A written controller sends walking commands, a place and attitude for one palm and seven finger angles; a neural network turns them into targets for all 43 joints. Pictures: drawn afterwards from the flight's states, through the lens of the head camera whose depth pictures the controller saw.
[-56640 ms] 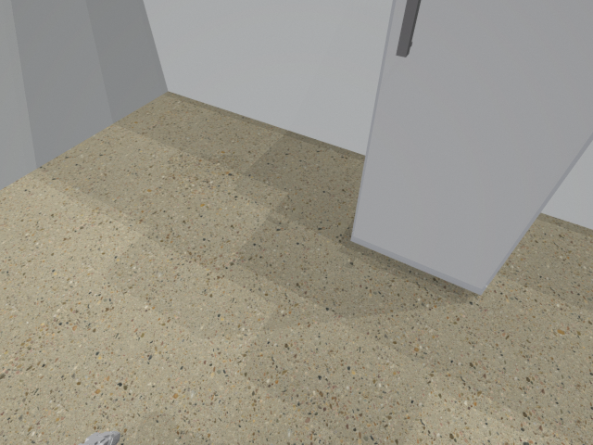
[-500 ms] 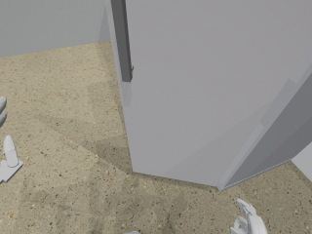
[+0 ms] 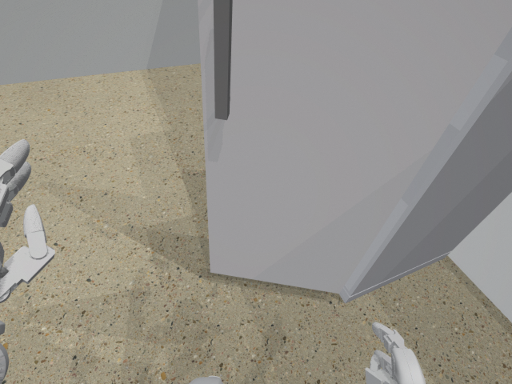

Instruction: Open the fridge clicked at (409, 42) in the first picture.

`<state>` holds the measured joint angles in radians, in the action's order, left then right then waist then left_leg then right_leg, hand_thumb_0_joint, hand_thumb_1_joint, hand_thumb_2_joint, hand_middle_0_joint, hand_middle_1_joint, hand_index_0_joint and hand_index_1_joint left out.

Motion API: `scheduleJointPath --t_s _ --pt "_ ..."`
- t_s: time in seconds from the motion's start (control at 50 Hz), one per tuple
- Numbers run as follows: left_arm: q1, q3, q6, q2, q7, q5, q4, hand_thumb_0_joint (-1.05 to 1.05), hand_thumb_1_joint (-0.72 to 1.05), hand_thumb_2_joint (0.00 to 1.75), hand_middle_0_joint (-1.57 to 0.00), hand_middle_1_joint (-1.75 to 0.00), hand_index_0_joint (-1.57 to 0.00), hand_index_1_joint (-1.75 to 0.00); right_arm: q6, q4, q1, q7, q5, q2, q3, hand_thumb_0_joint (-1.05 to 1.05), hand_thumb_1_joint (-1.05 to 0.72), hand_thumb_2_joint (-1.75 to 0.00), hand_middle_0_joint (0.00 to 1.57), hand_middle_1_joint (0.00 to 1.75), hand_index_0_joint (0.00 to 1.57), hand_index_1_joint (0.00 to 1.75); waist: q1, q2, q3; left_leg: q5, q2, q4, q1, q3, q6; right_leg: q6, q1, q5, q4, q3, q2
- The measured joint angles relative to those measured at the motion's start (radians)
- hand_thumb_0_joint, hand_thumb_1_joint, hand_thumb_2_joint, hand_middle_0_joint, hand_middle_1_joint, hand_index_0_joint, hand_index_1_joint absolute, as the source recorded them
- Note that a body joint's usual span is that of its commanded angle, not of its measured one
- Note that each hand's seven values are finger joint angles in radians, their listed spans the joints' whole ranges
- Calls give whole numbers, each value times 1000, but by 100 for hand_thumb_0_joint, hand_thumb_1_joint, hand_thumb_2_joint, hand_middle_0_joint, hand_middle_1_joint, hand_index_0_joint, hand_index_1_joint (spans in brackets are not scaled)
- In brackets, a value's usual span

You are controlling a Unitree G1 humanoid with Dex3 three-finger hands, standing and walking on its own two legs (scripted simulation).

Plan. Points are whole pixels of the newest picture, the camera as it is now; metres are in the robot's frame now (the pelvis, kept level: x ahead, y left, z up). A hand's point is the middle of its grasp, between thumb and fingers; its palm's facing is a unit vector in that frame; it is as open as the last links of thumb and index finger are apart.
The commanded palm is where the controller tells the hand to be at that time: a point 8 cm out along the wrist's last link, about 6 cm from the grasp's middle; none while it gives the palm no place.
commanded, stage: step back with the hand held close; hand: left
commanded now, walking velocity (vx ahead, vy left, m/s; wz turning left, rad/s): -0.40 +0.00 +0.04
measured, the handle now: (225, 46) +0.60 +0.16 +0.24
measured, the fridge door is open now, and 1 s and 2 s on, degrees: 58 58 58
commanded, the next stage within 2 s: stop stepping back and stand still in 0.02 s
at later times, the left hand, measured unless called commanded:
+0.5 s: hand out of the picture +0.09 +0.31 +0.17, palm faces +0.49 -0.81 -0.32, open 7.4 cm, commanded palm +0.04 +0.34 +0.18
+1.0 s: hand out of the picture +0.10 +0.32 +0.16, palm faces +0.50 -0.79 -0.37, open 7.4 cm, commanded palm +0.04 +0.35 +0.18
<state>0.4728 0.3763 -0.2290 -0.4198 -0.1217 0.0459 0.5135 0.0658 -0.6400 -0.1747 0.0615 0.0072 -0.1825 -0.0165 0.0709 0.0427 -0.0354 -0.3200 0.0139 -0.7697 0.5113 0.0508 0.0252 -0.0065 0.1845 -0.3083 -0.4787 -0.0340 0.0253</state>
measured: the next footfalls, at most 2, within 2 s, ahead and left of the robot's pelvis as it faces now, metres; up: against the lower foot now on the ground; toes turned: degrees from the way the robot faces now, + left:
left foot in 0.04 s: +0.09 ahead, +0.09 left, +0.00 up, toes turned +1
right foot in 0.34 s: -0.07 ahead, -0.04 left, +0.00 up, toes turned -2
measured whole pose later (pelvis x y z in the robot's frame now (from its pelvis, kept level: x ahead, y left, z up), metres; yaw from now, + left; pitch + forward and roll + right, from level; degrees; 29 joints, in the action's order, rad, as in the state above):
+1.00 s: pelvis -0.09 +0.05 -0.01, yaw +1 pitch -2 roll +0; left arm 0.48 0.38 -0.21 -0.35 -0.15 0.04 0.42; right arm 0.12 -0.68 -0.25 0.08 0.01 -0.23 0.00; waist 0.03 0.00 -0.01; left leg -0.24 -0.04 -0.57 0.29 0.03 -0.01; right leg 0.05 0.19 -0.35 -0.58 0.08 0.03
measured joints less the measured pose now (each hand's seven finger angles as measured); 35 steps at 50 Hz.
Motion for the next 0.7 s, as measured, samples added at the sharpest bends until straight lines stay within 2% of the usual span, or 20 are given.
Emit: scheduleJointPath --t_s 0.02,0.04,0.06,0.1,0.16,0.22,0.26,0.3,0.34,0.36,0.4,0.44,0.46,0.5,0.54,0.56,0.6,0.64,0.66,0.7 --pt "-8 1 9 0 -2 -2 -5 1 88 90 -22 -31 -21 -30 -4 3 -8 7 -1 -2 -7 1 -90 -90 20 30 21 30 -8 12 -3 35 -1 58 -46 -2 -2 -7 9 -2 -8 -5 -8" --pt "-16 3 19 1 -3 -3 -4 1 88 90 -22 -31 -21 -30 -4 16 -14 14 -3 -12 -12 1 -90 -90 20 30 21 30 -19 5 -3 158 -15 148 -97 -12 -9 -14 25 -5 -27 -4 -4" --pt "-30 7 26 -2 -4 -2 -1 1 88 90 -22 -31 -21 -30 1 28 -14 19 -4 -23 -9 1 -90 -90 20 30 21 30 -33 -6 4 169 -18 207 -122 -20 -34 -20 54 -10 -62 1 1" --pt "-60 26 21 -26 1 6 -14 1 89 90 -22 -31 -21 -30 10 28 12 17 -7 -12 5 1 -90 -90 20 30 21 30 -52 22 49 156 5 228 -120 0 -81 -16 113 -86 -171 -32 -4" --pt "-14 52 33 -47 9 21 13 1 89 90 -21 -31 -21 -30 37 44 18 -1 7 3 11 1 -90 -90 20 30 20 30 -81 15 81 211 -10 290 -122 6 -101 -8 180 -165 -319 -32 41" --pt "89 60 33 -58 9 25 79 1 89 90 -22 -31 -21 -30 56 63 -23 -17 6 8 13 1 -90 -90 20 30 20 30 -95 -3 71 270 -34 363 -135 3 -97 0 162 -162 -314 18 60" --pt "148 59 35 -63 5 24 103 1 89 90 -22 -31 -21 -30 54 63 -62 -14 6 9 14 1 -90 -90 20 30 21 30 -99 -13 47 284 -37 409 -143 -3 -83 12 98 -176 -219 56 62" --pt "176 61 44 -74 1 23 102 1 89 90 -22 -31 -21 -30 47 55 -97 -5 9 9 15 1 -90 -90 20 30 20 30 -101 -15 21 258 -23 443 -146 -12 -54 28 3 -176 -65 84 63" --pt "186 82 51 -93 -7 23 95 1 89 90 -22 -31 -21 -30 37 52 -116 1 12 5 11 1 -90 -90 20 30 21 30 -88 13 1 179 9 408 -107 13 -19 63 -74 -151 85 80 40" --pt "172 82 52 -84 -7 24 84 1 89 90 -22 -31 -22 -30 31 39 -110 4 14 -8 13 1 -90 -90 20 30 21 30 -74 3 4 124 7 332 -68 16 -8 77 -67 -67 104 79 38" --pt "136 71 56 -56 -12 25 51 1 88 90 -22 -31 -22 -30 20 -8 -100 9 15 -29 17 1 -90 -90 20 30 21 30 -47 -15 5 55 7 123 -21 -15 -2 83 -47 30 68 73 35" --pt "94 50 56 -18 -20 19 -5 1 88 90 -22 -31 -22 -30 11 -47 -115 14 8 -36 21 1 -90 -90 20 30 21 30 -36 -15 -25 13 5 -30 -19 -31 -8 68 -39 14 34 67 24" --pt "68 39 57 3 -26 14 -37 1 88 90 -22 -31 -22 -30 10 -59 -128 18 5 -38 22 1 -90 -90 20 30 21 30 -37 -12 -42 -5 -3 -57 -37 -30 -16 59 -37 0 22 69 16" --pt "10 15 65 42 -37 2 -92 1 89 90 -22 -31 -21 -30 13 -71 -148 28 1 -43 22 1 -90 -90 20 30 21 30 -47 -4 -65 -38 -30 -6 -106 -19 -31 50 -28 -24 -13 84 -1" --pt "-30 -3 71 72 -44 -5 -109 1 89 90 -21 -31 -21 -30 27 -59 -160 37 1 -59 23 1 -90 -90 20 30 21 30 -69 -15 -72 -63 -55 135 -192 -28 -51 40 3 -59 -84 106 -10" --pt "-42 -5 71 78 -46 -5 -106 1 89 90 -21 -31 -21 -30 34 -54 -150 39 1 -61 26 1 -90 -90 20 30 21 30 -84 -12 -61 9 -48 153 -189 -29 -51 36 27 -90 -139 105 -17" --pt "-34 11 64 65 -44 -4 -96 1 89 90 -21 -30 -21 -30 45 -50 -118 38 4 -39 25 1 -90 -90 20 30 20 30 -100 12 -31 45 -31 135 -185 -10 -47 29 84 -154 -266 61 -13" --pt "4 28 60 36 -35 -5 -72 1 89 90 -21 -30 -21 -30 59 -37 -110 27 11 -7 18 1 -91 -90 20 30 20 30 -118 21 -19 58 -24 171 -202 -5 -46 26 134 -157 -354 49 1" --pt "25 33 56 21 -32 -6 -56 1 89 90 -21 -30 -21 -30 66 -29 -112 20 13 5 12 1 -91 -90 20 30 20 30 -122 18 -16 69 -26 197 -211 -9 -44 25 141 -150 -347 59 6" --pt "68 44 44 -5 -27 -8 -22 1 89 90 -21 -31 -21 -30 75 -17 -122 8 14 23 -3 1 -91 -90 20 30 20 30 -120 2 -11 89 -37 236 -224 -17 -39 24 118 -135 -244 92 14"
